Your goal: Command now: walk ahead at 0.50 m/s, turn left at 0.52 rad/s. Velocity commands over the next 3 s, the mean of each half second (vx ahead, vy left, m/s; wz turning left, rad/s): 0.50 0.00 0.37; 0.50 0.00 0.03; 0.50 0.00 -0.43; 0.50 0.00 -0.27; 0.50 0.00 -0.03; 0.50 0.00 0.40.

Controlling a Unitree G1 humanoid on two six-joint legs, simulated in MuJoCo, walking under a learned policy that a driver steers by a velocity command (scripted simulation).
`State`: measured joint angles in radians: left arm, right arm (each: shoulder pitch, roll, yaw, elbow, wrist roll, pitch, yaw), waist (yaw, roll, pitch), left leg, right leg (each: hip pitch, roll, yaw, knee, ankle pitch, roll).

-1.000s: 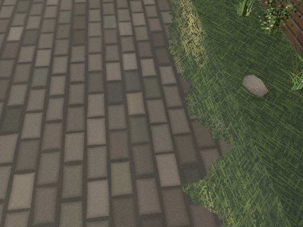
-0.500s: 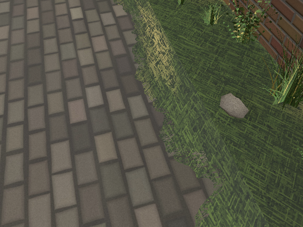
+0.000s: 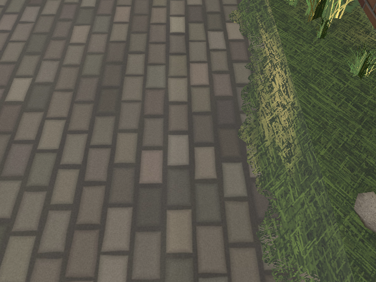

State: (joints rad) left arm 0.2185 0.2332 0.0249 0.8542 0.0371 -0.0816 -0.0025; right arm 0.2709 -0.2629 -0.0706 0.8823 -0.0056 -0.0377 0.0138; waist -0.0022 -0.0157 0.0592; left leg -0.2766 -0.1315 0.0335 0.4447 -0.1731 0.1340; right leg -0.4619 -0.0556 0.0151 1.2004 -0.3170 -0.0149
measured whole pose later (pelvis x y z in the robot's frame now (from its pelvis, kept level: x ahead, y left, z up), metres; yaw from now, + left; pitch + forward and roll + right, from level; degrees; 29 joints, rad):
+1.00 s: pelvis +0.53 +0.05 +0.00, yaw +10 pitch +0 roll -1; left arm 0.40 0.23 0.04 0.98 0.01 -0.06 0.00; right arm 0.12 -0.23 -0.03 0.82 -0.03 -0.07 0.01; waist 0.04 -0.02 0.04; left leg -0.34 -0.02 0.10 0.51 -0.18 0.08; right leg -0.27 0.01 0.00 1.05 -0.39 -0.07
